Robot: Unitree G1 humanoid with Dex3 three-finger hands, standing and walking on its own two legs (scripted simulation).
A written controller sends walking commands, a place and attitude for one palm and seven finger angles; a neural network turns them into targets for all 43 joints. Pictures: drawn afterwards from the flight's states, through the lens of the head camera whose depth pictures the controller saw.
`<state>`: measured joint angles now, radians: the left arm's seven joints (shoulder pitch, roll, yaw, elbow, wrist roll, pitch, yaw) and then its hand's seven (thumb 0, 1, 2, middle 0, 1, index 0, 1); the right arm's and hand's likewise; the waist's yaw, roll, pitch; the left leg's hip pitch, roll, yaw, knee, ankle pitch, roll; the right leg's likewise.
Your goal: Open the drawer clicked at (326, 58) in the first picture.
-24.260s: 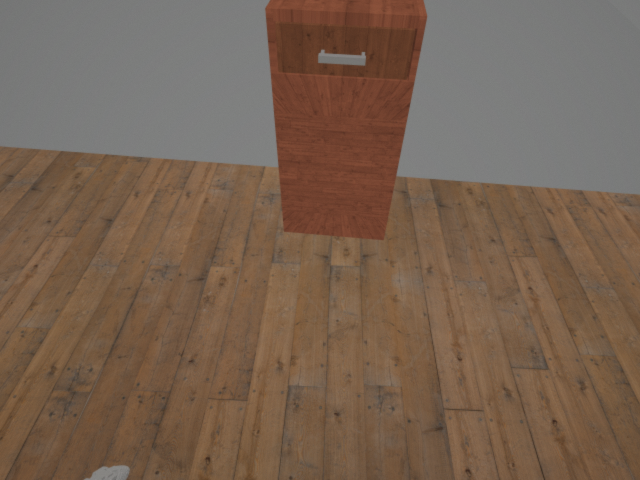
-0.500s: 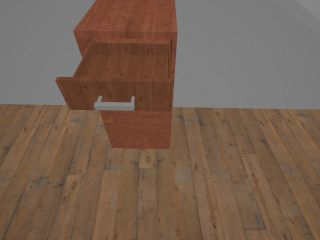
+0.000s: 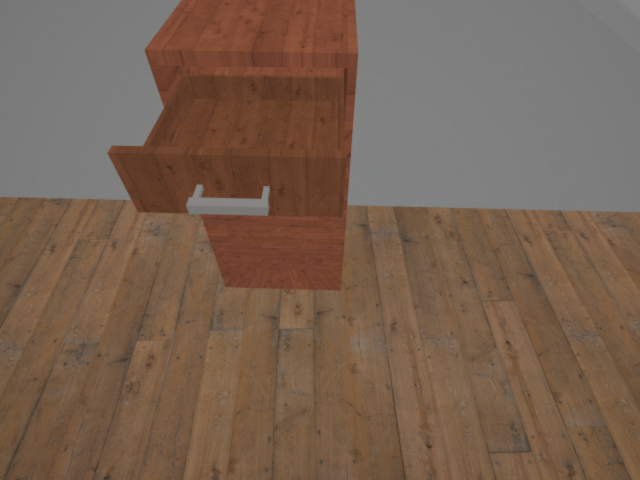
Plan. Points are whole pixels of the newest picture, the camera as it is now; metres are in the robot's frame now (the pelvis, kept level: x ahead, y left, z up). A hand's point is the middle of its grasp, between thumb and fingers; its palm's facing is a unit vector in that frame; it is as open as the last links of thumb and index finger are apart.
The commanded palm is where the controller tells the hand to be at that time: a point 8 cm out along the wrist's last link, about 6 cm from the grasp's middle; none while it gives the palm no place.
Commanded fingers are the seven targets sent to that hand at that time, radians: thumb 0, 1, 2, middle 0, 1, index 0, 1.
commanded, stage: look to check the result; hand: left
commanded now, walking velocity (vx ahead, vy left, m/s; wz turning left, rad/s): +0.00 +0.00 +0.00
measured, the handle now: (230, 198) +0.54 +0.18 +0.01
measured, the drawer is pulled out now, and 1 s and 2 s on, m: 0.30 0.30 0.30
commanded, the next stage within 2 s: stand and wait in 0.16 s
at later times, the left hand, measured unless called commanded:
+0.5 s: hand out of the picture +0.02 +0.18 -0.17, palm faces +0.02 -0.97 -0.23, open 7.3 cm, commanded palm none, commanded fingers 0.00 0.90 0.90 -0.20 -0.30 -0.20 -0.30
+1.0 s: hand out of the picture +0.04 +0.20 -0.17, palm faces +0.00 -0.97 -0.25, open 7.3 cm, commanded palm none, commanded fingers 0.00 0.90 0.90 -0.20 -0.30 -0.20 -0.30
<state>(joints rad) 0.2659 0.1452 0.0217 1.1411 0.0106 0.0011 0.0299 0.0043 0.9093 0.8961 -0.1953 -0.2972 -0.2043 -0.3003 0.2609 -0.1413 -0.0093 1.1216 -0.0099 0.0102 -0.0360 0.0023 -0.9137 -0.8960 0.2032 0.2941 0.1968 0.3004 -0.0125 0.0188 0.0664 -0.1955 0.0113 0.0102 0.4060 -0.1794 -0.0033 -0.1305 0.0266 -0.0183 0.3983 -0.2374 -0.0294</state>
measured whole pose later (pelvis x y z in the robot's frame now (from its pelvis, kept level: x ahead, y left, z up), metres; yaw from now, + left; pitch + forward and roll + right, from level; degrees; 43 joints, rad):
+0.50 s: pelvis +0.00 +0.00 +0.00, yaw +0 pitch -2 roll +0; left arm 0.22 0.18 0.03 1.13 0.01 0.00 0.02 0.00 0.91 0.90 -0.20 -0.30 -0.21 -0.30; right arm 0.23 -0.17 -0.01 1.12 -0.01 0.01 -0.03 0.00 -0.91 -0.90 0.20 0.29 0.20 0.30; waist -0.01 0.02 0.07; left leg -0.18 0.02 0.01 0.39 -0.18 -0.01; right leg -0.11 0.03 -0.02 0.37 -0.23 -0.04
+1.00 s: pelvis +0.01 +0.00 +0.00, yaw +0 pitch -1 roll +0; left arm 0.19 0.22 0.03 1.13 0.01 -0.01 0.02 0.00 0.91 0.90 -0.20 -0.30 -0.21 -0.30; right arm 0.19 -0.21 -0.01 1.12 -0.01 0.00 -0.03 0.00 -0.91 -0.90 0.20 0.29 0.20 0.30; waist -0.01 0.01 0.07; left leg -0.16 0.02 0.01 0.36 -0.17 -0.01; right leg -0.10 0.03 -0.01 0.34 -0.22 -0.03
